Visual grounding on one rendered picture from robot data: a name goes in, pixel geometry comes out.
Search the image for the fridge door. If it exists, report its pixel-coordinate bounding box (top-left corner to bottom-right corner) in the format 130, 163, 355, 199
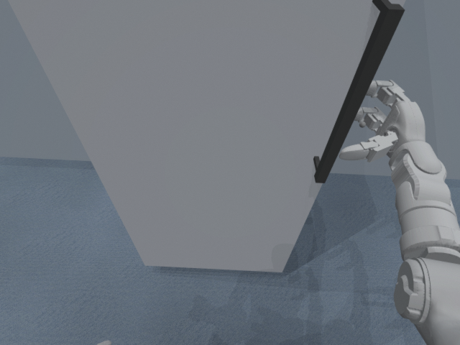
8, 0, 406, 272

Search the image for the robot right upper arm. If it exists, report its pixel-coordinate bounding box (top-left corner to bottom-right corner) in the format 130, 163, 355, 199
394, 257, 460, 345

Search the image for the right robot forearm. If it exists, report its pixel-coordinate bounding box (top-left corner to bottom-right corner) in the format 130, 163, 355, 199
389, 141, 460, 265

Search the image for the robot right hand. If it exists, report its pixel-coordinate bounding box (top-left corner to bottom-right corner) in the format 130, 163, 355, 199
339, 80, 426, 162

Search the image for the handle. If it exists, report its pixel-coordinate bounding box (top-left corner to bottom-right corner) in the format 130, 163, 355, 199
313, 0, 405, 183

